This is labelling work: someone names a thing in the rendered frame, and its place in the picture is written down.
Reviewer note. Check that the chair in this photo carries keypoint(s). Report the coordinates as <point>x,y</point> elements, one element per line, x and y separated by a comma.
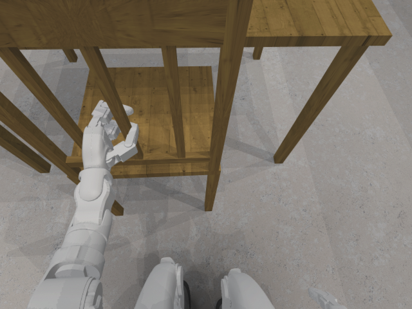
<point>181,129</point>

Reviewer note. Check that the right robot hand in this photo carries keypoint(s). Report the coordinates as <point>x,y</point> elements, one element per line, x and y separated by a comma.
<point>325,299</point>

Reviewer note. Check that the table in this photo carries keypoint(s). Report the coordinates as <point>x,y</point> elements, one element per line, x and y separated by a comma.
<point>352,24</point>

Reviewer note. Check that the left robot shin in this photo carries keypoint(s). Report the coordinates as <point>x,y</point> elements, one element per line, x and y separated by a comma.
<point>178,303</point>

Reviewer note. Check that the robot right thigh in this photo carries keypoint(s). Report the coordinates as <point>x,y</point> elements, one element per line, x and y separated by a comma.
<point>240,291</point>

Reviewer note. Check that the robot left forearm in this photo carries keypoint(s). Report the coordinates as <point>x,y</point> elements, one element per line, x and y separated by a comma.
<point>82,251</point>

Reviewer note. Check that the left robot hand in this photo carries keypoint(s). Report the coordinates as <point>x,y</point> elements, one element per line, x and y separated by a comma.
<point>98,136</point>

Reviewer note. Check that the robot left upper arm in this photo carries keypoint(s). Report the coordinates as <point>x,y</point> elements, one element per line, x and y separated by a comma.
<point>69,293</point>

